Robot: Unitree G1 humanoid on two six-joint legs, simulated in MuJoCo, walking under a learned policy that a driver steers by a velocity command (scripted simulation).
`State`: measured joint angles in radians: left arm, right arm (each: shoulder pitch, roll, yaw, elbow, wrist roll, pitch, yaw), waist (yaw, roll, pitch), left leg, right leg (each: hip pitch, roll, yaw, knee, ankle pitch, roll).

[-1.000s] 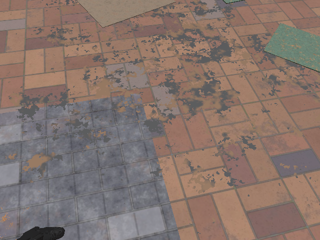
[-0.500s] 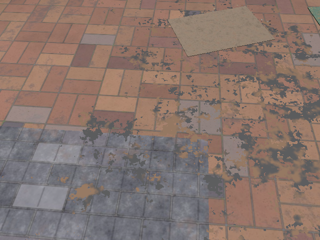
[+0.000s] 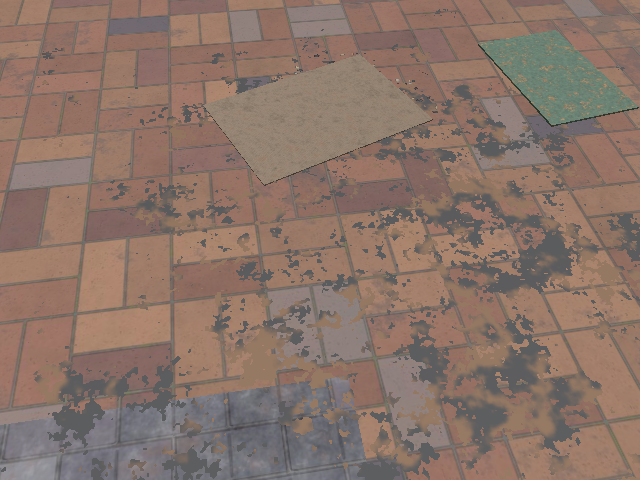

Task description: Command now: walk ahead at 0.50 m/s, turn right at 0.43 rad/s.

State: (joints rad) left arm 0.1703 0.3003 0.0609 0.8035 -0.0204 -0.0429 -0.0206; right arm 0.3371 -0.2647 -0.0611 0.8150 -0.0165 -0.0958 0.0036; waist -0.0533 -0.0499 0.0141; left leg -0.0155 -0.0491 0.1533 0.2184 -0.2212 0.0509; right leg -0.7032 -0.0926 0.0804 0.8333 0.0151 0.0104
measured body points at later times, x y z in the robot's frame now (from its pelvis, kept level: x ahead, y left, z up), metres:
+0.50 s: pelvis +0.28 -0.06 +0.00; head +0.32 -0.08 +0.45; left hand +0.43 +0.19 -0.11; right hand +0.40 -0.37 -0.09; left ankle +0.48 +0.09 -0.68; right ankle +0.24 -0.13 -0.75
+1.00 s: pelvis +0.55 -0.10 +0.00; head +0.58 -0.12 +0.45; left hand +0.86 +0.01 -0.09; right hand +0.42 -0.36 -0.12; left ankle +0.57 +0.01 -0.75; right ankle +0.56 -0.31 -0.68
